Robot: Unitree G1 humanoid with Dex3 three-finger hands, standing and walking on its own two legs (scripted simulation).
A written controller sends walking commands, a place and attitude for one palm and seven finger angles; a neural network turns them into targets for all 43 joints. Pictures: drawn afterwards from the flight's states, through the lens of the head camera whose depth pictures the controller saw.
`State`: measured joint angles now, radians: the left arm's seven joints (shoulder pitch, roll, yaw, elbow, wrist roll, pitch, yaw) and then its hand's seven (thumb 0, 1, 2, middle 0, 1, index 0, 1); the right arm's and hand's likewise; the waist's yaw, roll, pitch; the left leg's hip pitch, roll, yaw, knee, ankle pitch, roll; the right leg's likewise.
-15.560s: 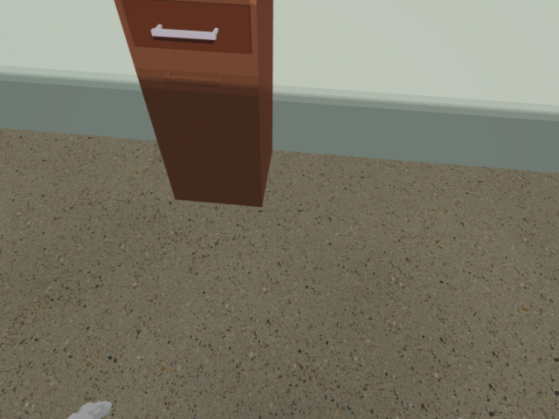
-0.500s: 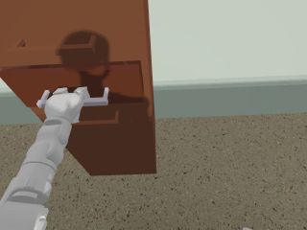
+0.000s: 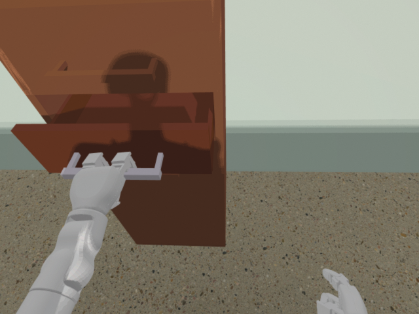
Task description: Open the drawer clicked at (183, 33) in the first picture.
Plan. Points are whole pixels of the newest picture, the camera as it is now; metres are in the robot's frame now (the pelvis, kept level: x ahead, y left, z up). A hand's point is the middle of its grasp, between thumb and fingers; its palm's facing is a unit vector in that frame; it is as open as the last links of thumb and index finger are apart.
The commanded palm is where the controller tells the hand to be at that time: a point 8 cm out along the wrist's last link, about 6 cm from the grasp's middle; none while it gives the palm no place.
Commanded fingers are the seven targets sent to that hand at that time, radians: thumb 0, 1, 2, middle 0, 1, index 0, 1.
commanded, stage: pull the drawer open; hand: left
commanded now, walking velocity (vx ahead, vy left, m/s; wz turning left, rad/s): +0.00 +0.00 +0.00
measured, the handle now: (114, 165) +0.38 +0.22 +0.08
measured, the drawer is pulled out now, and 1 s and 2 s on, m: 0.11 0.24 0.30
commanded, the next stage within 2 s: open the thumb to release the handle in 1.54 s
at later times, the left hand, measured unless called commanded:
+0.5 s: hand (108, 210) +0.29 +0.22 +0.05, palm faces +0.00 -0.10 -0.99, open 5.7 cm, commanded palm +0.23 +0.22 +0.11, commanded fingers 0.00 0.90 0.90 -0.40 -1.35 -0.40 -1.35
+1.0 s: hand (88, 271) +0.18 +0.21 +0.05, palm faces +0.00 -0.12 -0.99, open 5.7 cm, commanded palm +0.12 +0.22 +0.11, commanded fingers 0.00 0.90 0.90 -0.40 -1.35 -0.40 -1.35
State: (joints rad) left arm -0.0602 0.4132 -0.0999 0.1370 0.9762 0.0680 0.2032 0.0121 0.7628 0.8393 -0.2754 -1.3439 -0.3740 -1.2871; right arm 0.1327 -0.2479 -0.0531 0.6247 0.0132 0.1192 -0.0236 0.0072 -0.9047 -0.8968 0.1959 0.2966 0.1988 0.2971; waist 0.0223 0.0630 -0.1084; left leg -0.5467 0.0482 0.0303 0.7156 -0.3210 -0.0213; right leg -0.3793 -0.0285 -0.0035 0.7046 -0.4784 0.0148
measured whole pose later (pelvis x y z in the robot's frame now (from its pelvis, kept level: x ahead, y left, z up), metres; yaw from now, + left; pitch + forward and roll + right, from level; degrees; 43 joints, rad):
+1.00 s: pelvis +0.00 -0.01 -0.01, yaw -1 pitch +8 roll +0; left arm 0.59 0.44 -0.01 -0.36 0.93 0.01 0.24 0.02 0.75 0.82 -0.25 -1.30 -0.37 -1.28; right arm 0.07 -0.21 0.01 0.51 -0.01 0.11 0.05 0.01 -0.90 -0.90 0.20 0.30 0.20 0.30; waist 0.05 0.08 -0.12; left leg -0.55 0.07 0.03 0.77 -0.35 -0.04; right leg -0.39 -0.01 0.01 0.77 -0.51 0.00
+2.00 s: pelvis -0.04 -0.01 -0.01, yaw +1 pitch +4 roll +0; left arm 0.52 0.42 0.00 -0.30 0.94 -0.01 0.25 0.00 0.18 0.60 -0.34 -1.27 -0.37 -1.28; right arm 0.14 -0.23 0.00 0.57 -0.02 0.06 -0.01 0.01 -0.90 -0.90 0.20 0.30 0.20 0.30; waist 0.08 0.09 -0.09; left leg -0.56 0.05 -0.01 0.78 -0.29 -0.03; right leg -0.39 -0.01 -0.04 0.80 -0.48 0.00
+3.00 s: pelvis -0.05 -0.01 +0.00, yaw +1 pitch +0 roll +0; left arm 0.44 0.47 -0.05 -0.41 0.90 0.06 0.15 0.00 -0.49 0.30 -0.32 -1.20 -0.37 -1.23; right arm 0.11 -0.23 0.02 0.59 0.00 0.06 -0.02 0.01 -0.90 -0.90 0.20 0.30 0.20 0.30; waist 0.10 0.11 -0.05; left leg -0.43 0.05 -0.01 0.67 -0.24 -0.04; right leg -0.27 -0.01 -0.04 0.69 -0.43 0.00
